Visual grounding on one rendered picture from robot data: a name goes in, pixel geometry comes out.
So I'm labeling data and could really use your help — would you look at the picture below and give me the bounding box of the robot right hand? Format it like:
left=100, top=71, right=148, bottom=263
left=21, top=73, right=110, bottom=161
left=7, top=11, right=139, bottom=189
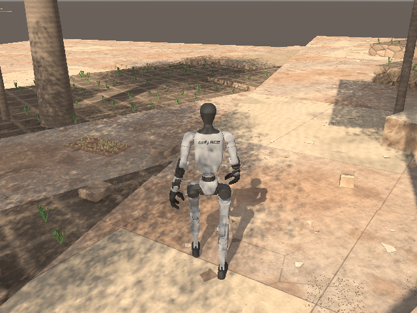
left=225, top=172, right=240, bottom=185

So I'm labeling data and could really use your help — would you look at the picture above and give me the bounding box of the robot left upper arm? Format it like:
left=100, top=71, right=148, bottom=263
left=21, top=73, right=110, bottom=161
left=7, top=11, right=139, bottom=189
left=179, top=131, right=195, bottom=169

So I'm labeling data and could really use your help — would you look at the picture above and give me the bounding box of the robot right upper arm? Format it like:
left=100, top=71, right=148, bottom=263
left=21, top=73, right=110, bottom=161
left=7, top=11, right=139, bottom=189
left=222, top=131, right=238, bottom=166

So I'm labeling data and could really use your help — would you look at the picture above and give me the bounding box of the robot left hand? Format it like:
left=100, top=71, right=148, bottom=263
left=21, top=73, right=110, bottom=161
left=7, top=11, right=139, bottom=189
left=169, top=190, right=184, bottom=209

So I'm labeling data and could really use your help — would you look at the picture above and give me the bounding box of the right robot shin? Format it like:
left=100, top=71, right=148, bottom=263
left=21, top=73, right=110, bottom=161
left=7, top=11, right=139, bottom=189
left=218, top=224, right=229, bottom=271

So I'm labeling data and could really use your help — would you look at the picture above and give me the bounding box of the robot left forearm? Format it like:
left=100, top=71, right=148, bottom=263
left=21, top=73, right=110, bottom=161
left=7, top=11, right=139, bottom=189
left=171, top=159, right=185, bottom=192

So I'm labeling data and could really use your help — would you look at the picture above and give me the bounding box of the robot right forearm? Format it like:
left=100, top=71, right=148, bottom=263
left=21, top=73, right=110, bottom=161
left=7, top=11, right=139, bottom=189
left=231, top=156, right=240, bottom=176

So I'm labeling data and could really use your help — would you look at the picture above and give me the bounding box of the robot torso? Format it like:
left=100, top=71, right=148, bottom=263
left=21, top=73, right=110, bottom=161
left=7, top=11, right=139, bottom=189
left=193, top=128, right=223, bottom=196

